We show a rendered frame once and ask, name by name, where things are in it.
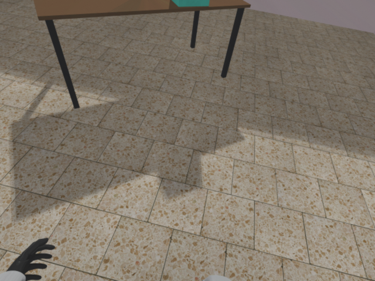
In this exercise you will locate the robot left hand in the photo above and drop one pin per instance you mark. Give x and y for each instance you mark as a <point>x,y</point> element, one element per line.
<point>23,262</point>

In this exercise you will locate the table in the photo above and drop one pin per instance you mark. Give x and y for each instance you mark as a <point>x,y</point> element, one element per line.
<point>50,10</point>

